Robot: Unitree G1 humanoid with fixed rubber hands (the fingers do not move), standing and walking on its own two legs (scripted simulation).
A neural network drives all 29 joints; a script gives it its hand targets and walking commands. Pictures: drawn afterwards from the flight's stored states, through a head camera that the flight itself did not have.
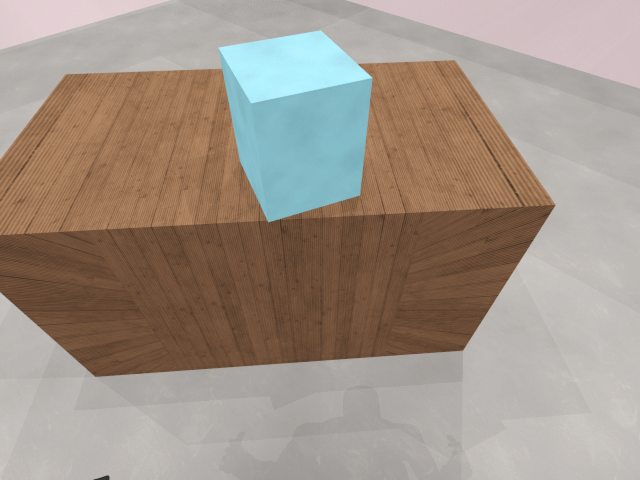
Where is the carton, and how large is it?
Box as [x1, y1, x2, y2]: [218, 30, 371, 221]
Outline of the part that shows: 320,30 218,48 239,158 268,221 359,195 371,87 371,77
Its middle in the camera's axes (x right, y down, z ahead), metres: -0.05 -0.22 +0.74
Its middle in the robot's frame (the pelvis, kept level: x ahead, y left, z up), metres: +0.73 +0.05 +0.06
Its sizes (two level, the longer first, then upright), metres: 0.210 0.200 0.250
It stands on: a pedestal, 0.67 m high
